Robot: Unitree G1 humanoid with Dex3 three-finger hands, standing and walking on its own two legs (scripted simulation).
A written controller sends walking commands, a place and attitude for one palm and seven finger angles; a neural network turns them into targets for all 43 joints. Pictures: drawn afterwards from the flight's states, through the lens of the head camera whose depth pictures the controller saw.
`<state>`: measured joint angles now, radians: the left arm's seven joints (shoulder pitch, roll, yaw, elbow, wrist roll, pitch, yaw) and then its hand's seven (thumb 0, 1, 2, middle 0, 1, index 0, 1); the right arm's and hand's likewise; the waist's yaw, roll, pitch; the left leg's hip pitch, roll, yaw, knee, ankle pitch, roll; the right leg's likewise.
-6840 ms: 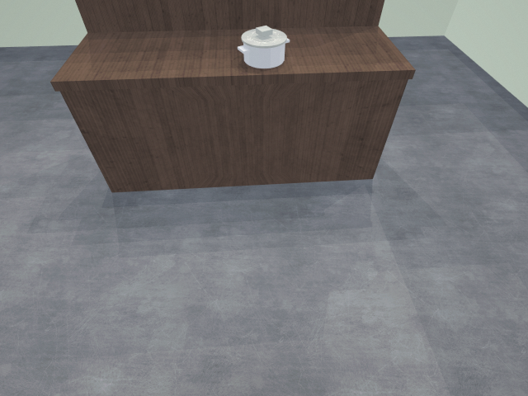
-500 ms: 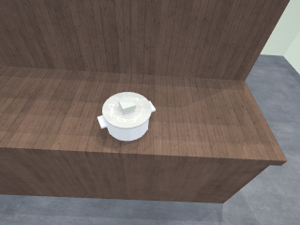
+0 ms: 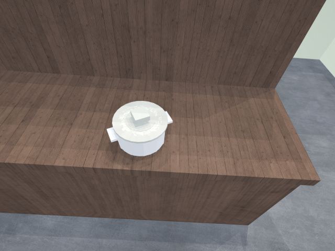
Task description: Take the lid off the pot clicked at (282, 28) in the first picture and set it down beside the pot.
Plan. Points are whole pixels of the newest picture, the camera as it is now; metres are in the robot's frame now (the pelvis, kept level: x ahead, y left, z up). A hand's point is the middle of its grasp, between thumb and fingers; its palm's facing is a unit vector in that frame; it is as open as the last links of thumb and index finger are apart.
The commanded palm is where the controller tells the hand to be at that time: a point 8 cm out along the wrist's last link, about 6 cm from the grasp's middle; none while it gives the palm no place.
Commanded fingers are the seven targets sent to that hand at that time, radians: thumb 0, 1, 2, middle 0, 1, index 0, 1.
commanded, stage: look again from close up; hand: left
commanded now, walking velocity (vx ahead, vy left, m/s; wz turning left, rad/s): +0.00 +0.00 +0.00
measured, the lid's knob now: (140, 115) +0.51 +0.13 -0.01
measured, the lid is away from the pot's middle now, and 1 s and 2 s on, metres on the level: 0.00 0.00 0.00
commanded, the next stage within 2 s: lift the closed hand beside the body in 0.24 s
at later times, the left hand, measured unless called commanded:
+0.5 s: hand out of the picture +0.10 +0.19 -0.10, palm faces +0.13 -0.94 -0.33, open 6.8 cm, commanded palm +0.08 +0.22 -0.07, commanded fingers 0.00 0.90 0.90 -0.60 -0.73 -0.60 -0.73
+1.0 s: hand out of the picture +0.09 +0.19 -0.09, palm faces +0.23 -0.93 -0.29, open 3.0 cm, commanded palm +0.05 +0.24 -0.05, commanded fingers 0.00 0.90 0.90 -1.30 -1.50 -1.30 -1.50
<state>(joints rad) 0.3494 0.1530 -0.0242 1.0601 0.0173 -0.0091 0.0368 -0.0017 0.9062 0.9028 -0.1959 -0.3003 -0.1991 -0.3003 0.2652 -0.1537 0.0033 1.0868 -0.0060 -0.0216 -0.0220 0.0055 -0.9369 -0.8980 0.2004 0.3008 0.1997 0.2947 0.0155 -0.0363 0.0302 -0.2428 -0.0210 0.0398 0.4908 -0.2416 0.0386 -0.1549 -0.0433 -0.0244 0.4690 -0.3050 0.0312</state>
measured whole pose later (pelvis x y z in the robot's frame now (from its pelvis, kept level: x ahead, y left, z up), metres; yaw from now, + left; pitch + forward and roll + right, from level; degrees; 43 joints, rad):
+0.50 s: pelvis -0.01 +0.00 +0.00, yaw +2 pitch -2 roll +0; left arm 0.42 0.21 -0.06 0.40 -0.01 0.04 0.16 0.03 0.95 0.90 -0.28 -0.39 -0.28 -0.39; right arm 0.32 -0.23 0.02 0.92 0.04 -0.21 -0.05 0.02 -0.93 -0.90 0.20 0.30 0.20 0.29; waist 0.02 0.04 0.02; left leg -0.24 -0.03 0.02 0.49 -0.22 0.03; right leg -0.14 -0.05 -0.05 0.48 -0.30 0.02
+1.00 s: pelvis -0.02 -0.03 -0.01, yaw +3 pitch -1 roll -1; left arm 0.48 0.22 0.06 0.27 -0.02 0.01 0.08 0.01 0.90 0.90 -1.19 -1.38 -1.19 -1.38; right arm 0.16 -0.21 0.04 0.59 0.01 -0.09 -0.09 0.01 -0.91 -0.90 0.20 0.30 0.20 0.30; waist 0.05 0.01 0.01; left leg -0.32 0.01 -0.03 0.57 -0.24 -0.01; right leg -0.22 -0.01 -0.09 0.56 -0.33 -0.02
